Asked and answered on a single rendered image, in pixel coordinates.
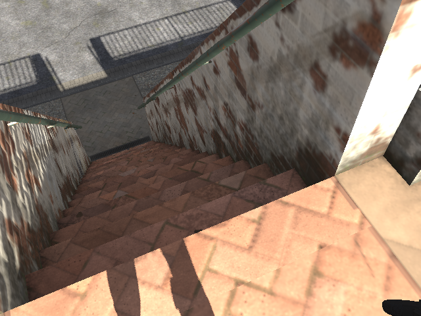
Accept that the robot right hand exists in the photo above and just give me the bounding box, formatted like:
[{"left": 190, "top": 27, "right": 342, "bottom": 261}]
[{"left": 382, "top": 300, "right": 421, "bottom": 316}]

